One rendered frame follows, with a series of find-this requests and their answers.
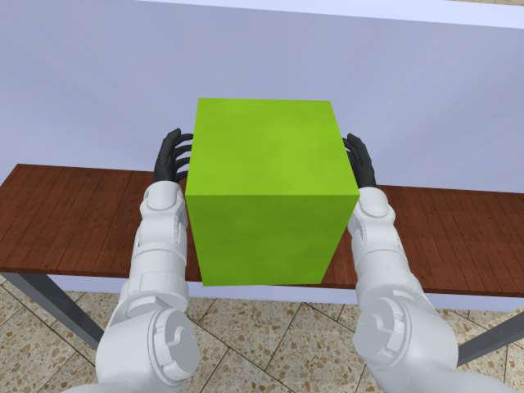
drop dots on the left robot upper arm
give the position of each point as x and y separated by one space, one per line
152 353

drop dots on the right robot upper arm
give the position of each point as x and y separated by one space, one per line
408 350

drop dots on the robot right hand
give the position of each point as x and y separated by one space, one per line
360 161

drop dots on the robot left hand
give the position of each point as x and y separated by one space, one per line
166 166

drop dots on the left robot forearm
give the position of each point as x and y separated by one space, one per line
159 259

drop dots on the table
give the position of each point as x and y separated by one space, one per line
77 221

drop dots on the carton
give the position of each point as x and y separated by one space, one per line
269 192

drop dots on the right robot forearm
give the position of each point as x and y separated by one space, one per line
380 262

